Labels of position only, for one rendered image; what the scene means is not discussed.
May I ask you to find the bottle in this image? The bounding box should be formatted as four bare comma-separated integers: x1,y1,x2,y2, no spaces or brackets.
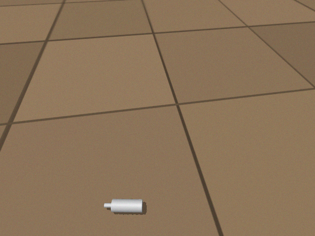
104,199,143,212

